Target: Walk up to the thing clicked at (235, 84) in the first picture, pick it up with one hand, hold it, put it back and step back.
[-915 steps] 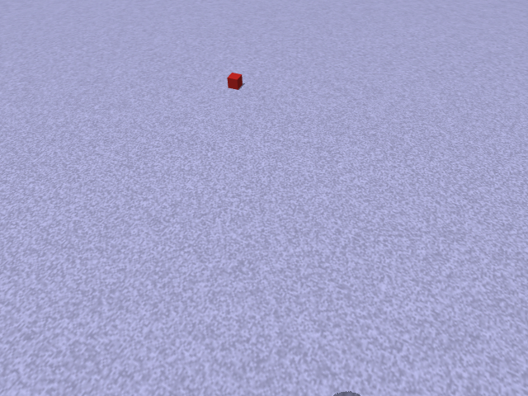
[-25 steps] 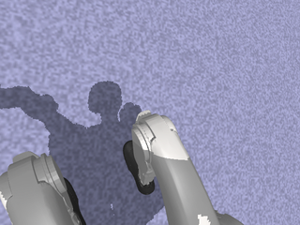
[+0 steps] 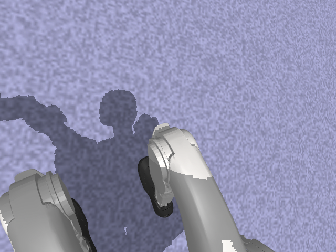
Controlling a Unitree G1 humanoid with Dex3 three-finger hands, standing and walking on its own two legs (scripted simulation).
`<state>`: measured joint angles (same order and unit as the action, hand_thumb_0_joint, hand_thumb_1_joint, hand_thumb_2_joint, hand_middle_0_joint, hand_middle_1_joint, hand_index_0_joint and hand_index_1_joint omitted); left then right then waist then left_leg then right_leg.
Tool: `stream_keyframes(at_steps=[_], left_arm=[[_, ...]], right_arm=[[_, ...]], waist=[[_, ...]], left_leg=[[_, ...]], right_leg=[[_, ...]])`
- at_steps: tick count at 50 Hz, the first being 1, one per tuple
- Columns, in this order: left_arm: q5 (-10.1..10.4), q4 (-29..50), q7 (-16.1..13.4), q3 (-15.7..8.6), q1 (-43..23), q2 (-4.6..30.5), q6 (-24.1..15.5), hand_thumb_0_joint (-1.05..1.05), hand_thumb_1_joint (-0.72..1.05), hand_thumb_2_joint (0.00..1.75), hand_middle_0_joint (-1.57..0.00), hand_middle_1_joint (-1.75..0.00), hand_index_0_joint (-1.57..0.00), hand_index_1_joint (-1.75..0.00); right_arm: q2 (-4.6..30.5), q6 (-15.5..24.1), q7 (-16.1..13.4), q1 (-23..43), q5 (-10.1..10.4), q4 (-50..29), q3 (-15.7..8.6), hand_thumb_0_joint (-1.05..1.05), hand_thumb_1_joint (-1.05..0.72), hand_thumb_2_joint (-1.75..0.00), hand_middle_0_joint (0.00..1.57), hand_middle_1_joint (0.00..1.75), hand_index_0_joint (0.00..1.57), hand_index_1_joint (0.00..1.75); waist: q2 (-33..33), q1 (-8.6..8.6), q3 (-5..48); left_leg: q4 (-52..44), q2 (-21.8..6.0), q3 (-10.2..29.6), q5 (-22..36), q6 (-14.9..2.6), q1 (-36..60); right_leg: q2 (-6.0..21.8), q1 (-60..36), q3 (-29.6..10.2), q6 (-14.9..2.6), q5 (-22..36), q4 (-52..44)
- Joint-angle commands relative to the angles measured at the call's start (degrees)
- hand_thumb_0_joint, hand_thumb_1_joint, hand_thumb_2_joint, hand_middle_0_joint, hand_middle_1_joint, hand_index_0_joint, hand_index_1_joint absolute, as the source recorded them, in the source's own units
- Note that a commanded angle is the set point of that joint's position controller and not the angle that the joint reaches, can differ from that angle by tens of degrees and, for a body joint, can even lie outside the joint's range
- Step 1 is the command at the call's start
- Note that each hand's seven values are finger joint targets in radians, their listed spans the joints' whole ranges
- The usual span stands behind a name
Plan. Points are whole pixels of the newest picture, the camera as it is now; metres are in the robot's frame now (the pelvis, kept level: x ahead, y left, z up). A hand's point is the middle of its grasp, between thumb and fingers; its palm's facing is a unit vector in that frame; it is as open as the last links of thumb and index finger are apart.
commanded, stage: rise first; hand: left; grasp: from above
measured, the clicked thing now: out of the picture +0.49 +0.31 -0.30
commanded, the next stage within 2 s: approach in 0.96 s
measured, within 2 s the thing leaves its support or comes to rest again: neither
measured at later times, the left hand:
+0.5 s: hand out of the picture +0.46 +0.33 -0.19, palm faces +0.01 -0.44 -0.90, open 13.2 cm
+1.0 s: hand out of the picture +0.46 +0.33 -0.19, palm faces +0.01 -0.45 -0.90, open 13.1 cm
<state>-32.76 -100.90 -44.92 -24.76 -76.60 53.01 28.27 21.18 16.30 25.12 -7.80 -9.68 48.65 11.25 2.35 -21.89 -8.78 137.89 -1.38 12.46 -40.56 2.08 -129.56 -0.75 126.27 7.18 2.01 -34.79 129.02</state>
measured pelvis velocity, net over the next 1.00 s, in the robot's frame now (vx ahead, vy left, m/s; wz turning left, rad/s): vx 0.00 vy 0.00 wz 0.00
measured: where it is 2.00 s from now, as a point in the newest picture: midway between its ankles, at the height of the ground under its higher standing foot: (122, 218)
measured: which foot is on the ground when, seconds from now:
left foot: down 0.00-1.00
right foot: down 0.00-1.00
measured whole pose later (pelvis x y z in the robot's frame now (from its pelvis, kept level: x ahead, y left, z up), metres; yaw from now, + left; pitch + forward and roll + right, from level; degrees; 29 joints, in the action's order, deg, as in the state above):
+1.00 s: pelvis +0.00 +0.00 +0.00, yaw +0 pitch +31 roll -10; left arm -32.3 -101.2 -45.0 -24.7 -77.6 53.1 28.6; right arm 21.4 15.7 25.2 -7.6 -10.0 48.2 11.4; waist 2.2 -22.4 -9.2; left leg 137.6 -1.4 12.4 -40.5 2.3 -129.2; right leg -0.7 126.2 7.1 1.8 -34.6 129.0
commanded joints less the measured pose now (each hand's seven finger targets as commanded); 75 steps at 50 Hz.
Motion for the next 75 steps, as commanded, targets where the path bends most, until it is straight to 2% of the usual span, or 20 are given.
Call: stream_keyframes(at_steps=[1, 15, 16, 18, 22, 25, 28, 29, 33, 39, 42, 45, 50, 52, 56, 57, 61, 67, 70, 75], left_arm=[[-2.0, 6.7, -2.2, 2.1, -16.2, 12.2, -0.1, 0.00, -0.39, 0.88, -0.23, -0.85, -0.21, -0.87], [-0.7, 6.7, -2.0, 2.9, -16.6, 11.0, 0.1, 0.00, -0.39, 0.88, -0.23, -0.85, -0.21, -0.87], [-1.1, 6.3, -2.1, 2.1, -16.1, 11.9, 0.1, 0.00, -0.38, 0.88, -0.24, -0.84, -0.21, -0.87], [-1.4, 6.6, -1.8, 2.7, -16.0, 12.3, 0.2, 0.00, -0.37, 0.87, -0.25, -0.83, -0.22, -0.86], [-2.2, 6.8, -1.9, 1.9, -15.3, 12.8, 0.4, 0.00, -0.37, 0.87, -0.25, -0.83, -0.22, -0.86], [-1.5, 7.6, -1.4, 2.8, -16.0, 11.2, 0.5, 0.00, -0.39, 0.89, -0.23, -0.84, -0.21, -0.87], [-1.4, 8.0, -1.2, 3.0, -15.4, 10.7, 0.7, 0.00, -0.37, 0.87, -0.25, -0.83, -0.22, -0.86], [-1.5, 8.1, -1.5, 2.3, -15.4, 10.7, 0.7, 0.00, -0.38, 0.87, -0.25, -0.83, -0.22, -0.86], [-1.7, 6.5, -2.1, 3.0, -16.0, 9.7, 0.8, 0.00, -0.36, 0.86, -0.26, -0.82, -0.23, -0.84], [-1.1, 6.8, -2.2, 2.8, -17.0, 10.3, 0.2, 0.00, -0.38, 0.87, -0.24, -0.84, -0.21, -0.87], [-1.5, 5.8, -2.4, 2.3, -16.5, 11.4, -0.1, 0.00, -0.35, 0.85, -0.25, -0.84, -0.23, -0.86], [-1.3, 5.6, -2.4, 2.1, -16.3, 11.5, 0.0, 0.00, -0.37, 0.86, -0.25, -0.83, -0.23, -0.86], [-1.6, 6.4, -2.3, 2.2, -17.0, 12.9, 0.4, 0.00, -0.41, 0.89, -0.22, -0.86, -0.20, -0.89], [-1.6, 5.9, -2.5, 1.5, -15.8, 13.6, 0.5, 0.00, -0.42, 0.90, -0.21, -0.86, -0.18, -0.89], [-0.8, 5.7, -2.1, 1.7, -16.4, 12.4, 0.3, 0.00, -0.38, 0.91, -0.22, -0.84, -0.20, -0.87], [-0.4, 5.1, -1.9, 2.3, -17.0, 11.8, 0.4, 0.00, -0.38, 0.90, -0.23, -0.83, -0.20, -0.86], [0.1, 4.8, -0.7, 5.7, -19.7, 7.6, -0.3, 0.00, -0.34, 0.91, -0.25, -0.85, -0.23, -0.88], [-1.7, 3.2, -1.5, 8.1, -22.1, 5.5, -0.4, 0.00, -0.40, 0.90, -0.20, -0.88, -0.18, -0.90], [-1.9, 3.2, -3.5, 6.8, -23.7, 7.4, -0.8, 0.00, -0.48, 0.96, -0.16, -0.90, -0.14, -0.94], [-1.7, 4.4, -6.3, 3.4, -23.8, 14.3, 0.1, 0.00, -0.53, 1.00, -0.15, -0.90, -0.11, -0.94]], right_arm=[[17.3, -0.1, 0.0, -15.8, -0.2, 3.0, -3.6, 0.00, -0.91, -0.90, 0.20, 0.30, 0.20, 0.30], [17.5, -0.2, 0.1, -15.2, -0.1, 3.0, -3.7, 0.00, -0.91, -0.90, 0.20, 0.30, 0.20, 0.30], [17.5, -0.2, 0.1, -15.5, 0.2, 2.7, -3.8, 0.00, -0.91, -0.90, 0.20, 0.30, 0.20, 0.30], [17.7, -0.2, 0.0, -15.1, -0.1, 3.0, -3.8, 0.00, -0.91, -0.90, 0.20, 0.30, 0.20, 0.30], [17.4, -0.3, 0.1, -16.0, 0.6, 2.4, -4.0, 0.00, -0.91, -0.90, 0.20, 0.30, 0.20, 0.30], [17.1, -0.5, 0.0, -15.5, 0.2, 3.2, -4.1, 0.00, -0.91, -0.90, 0.20, 0.30, 0.20, 0.30], [17.2, -0.5, 0.1, -15.5, 0.4, 3.2, -4.4, 0.00, -0.91, -0.90, 0.20, 0.30, 0.20, 0.30], [17.4, -0.6, 0.2, -16.0, 0.4, 2.9, -4.6, 0.00, -0.91, -0.90, 0.20, 0.30, 0.20, 0.30], [17.7, -0.9, 0.3, -15.8, 0.4, 2.9, -4.7, 0.00, -0.91, -0.90, 0.20, 0.30, 0.20, 0.30], [17.2, -0.4, 0.0, -15.4, -0.3, 3.6, -4.2, 0.00, -0.90, -0.90, 0.20, 0.30, 0.20, 0.30], [17.3, -0.5, 0.1, -15.8, -0.1, 2.8, -3.6, 0.00, -0.90, -0.90, 0.20, 0.30, 0.20, 0.30], [17.6, -0.8, 0.2, -15.7, -0.3, 2.6, -3.6, 0.00, -0.91, -0.90, 0.20, 0.30, 0.20, 0.30], [17.7, -0.6, 0.0, -15.2, -0.5, 3.3, -3.7, 0.00, -0.91, -0.90, 0.20, 0.30, 0.20, 0.30], [17.8, -0.6, 0.0, -15.4, -0.1, 2.6, -3.7, 0.00, -0.91, -0.90, 0.20, 0.30, 0.20, 0.30], [17.5, -0.7, 0.0, -15.8, -0.1, 2.8, -3.5, 0.00, -0.90, -0.89, 0.20, 0.30, 0.20, 0.30], [17.8, -0.6, -0.1, -15.1, 0.0, 3.3, -3.5, 0.00, -0.90, -0.89, 0.20, 0.30, 0.20, 0.30], [17.9, -0.5, -0.5, -15.5, -0.5, 3.5, -3.3, 0.00, -0.90, -0.89, 0.20, 0.30, 0.20, 0.30], [18.8, -0.2, -0.9, -14.5, -1.0, 3.9, -3.2, 0.00, -0.90, -0.89, 0.20, 0.30, 0.20, 0.30], [19.5, -0.1, -0.7, -15.4, -1.2, 3.9, -2.9, 0.00, -0.90, -0.89, 0.20, 0.30, 0.20, 0.30], [19.8, -0.2, -0.3, -14.3, -2.0, 2.2, -1.5, 0.00, -0.91, -0.90, 0.20, 0.30, 0.20, 0.30]], waist=[[-24.9, -2.70, 41.6], [-23.1, -3.09, 39.4], [-23.2, -2.66, 40.3], [-23.5, -3.00, 39.1], [-25.2, -1.74, 42.9], [-24.2, -2.65, 41.0], [-24.3, -2.08, 41.1], [-25.4, -2.20, 41.9], [-25.2, -2.70, 40.0], [-23.2, -3.40, 38.9], [-24.3, -2.72, 41.5], [-24.8, -3.04, 41.2], [-23.7, -3.05, 40.4], [-23.3, -2.12, 42.4], [-23.3, -3.23, 41.3], [-22.6, -3.24, 40.4], [-22.2, -5.76, 38.6], [-25.0, -8.10, 36.6], [-26.1, -8.22, 37.7], [-25.8, -7.11, 39.8]], left_leg=[[-14.4, -0.9, -5.0, 10.7, -2.33, 27.1], [-14.3, -0.8, -5.2, 9.0, -2.65, 24.3], [-14.6, -0.9, -4.8, 9.7, -2.57, 25.1], [-14.8, -0.7, -5.0, 8.2, -2.74, 24.8], [-14.6, -0.9, -5.2, 10.5, -2.48, 26.5], [-14.8, -0.8, -5.1, 9.5, -2.56, 25.9], [-15.1, -0.9, -4.8, 10.0, -2.42, 26.6], [-15.6, -1.1, -4.3, 11.3, -2.10, 28.6], [-15.9, -1.2, -4.0, 9.2, -2.17, 27.3], [-15.2, -0.8, -4.9, 8.4, -2.54, 25.6], [-14.2, -1.0, -5.4, 11.2, -2.40, 26.4], [-14.8, -1.0, -4.7, 12.0, -2.19, 27.5], [-14.8, -0.5, -5.6, 8.9, -2.83, 25.0], [-14.1, -0.7, -5.9, 8.8, -2.84, 25.0], [-14.2, -0.8, -5.6, 9.5, -2.77, 24.4], [-14.1, -0.9, -5.2, 8.5, -2.81, 23.6], [-14.4, -0.8, -4.8, 8.1, -2.53, 23.6], [-15.6, -0.7, -2.6, 6.5, -1.88, 28.6], [-15.6, -0.8, -2.6, 8.2, -1.85, 29.1], [-13.2, -0.6, -4.6, 10.9, -2.64, 27.7]], right_leg=[[-1.5, -24.2, 5.2, -2.05, 12.8, -11.8], [-1.6, -24.5, 5.1, -1.64, 11.5, -12.3], [-1.6, -24.1, 5.3, -1.78, 11.9, -12.2], [-1.6, -24.1, 5.3, -1.66, 10.7, -12.3], [-1.8, -24.7, 4.9, -1.96, 12.5, -12.3], [-1.6, -24.6, 5.3, -1.69, 12.0, -12.4], [-1.5, -23.5, 5.4, -1.87, 12.1, -11.9], [-1.4, -23.3, 5.6, -2.06, 13.2, -11.4], [-1.5, -22.1, 5.7, -2.21, 11.6, -11.5], [-1.4, -23.2, 5.2, -1.77, 10.9, -12.6], [-1.6, -24.5, 4.8, -1.93, 13.3, -12.2], [-1.4, -24.4, 5.3, -2.04, 14.1, -11.4], [-1.4, -26.0, 5.1, -1.47, 11.6, -12.7], [-1.9, -26.6, 4.7, -1.53, 11.1, -13.2], [-1.8, -25.4, 4.9, -1.60, 11.8, -12.7], [-1.7, -24.7, 5.1, -1.53, 11.1, -12.5], [-1.9, -24.1, 5.5, -1.66, 10.6, -12.4], [-1.3, -20.1, 6.8, -2.20, 9.8, -11.8], [-1.2, -22.0, 6.8, -2.07, 12.0, -11.7], [-1.0, -27.5, 6.2, -0.97, 15.3, -12.3]])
